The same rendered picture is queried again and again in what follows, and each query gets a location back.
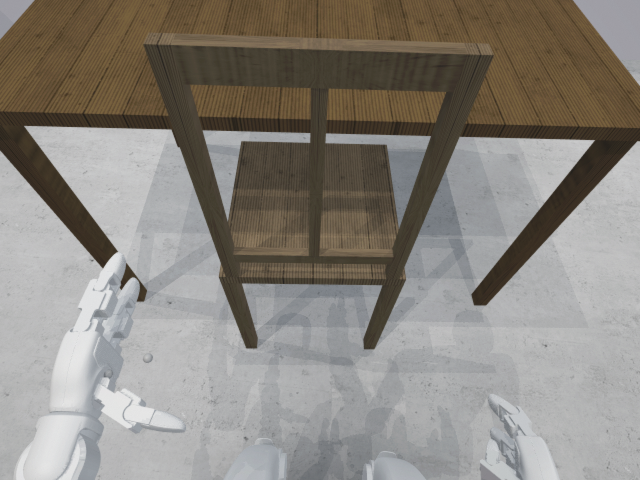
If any table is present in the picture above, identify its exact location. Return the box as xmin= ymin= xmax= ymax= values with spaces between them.
xmin=0 ymin=0 xmax=640 ymax=306

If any left robot forearm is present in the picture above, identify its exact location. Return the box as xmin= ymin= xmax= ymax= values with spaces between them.
xmin=13 ymin=412 xmax=104 ymax=480

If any robot left thigh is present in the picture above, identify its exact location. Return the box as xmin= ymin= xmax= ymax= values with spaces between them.
xmin=223 ymin=445 xmax=287 ymax=480

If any chair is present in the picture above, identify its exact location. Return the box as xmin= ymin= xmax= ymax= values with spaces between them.
xmin=143 ymin=33 xmax=494 ymax=349

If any right robot hand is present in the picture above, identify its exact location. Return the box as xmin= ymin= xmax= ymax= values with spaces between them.
xmin=480 ymin=394 xmax=560 ymax=480

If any robot right shin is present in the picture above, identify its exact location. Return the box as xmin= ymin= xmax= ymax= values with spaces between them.
xmin=376 ymin=451 xmax=396 ymax=459

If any left robot hand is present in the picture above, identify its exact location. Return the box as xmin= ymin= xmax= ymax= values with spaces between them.
xmin=48 ymin=252 xmax=186 ymax=434

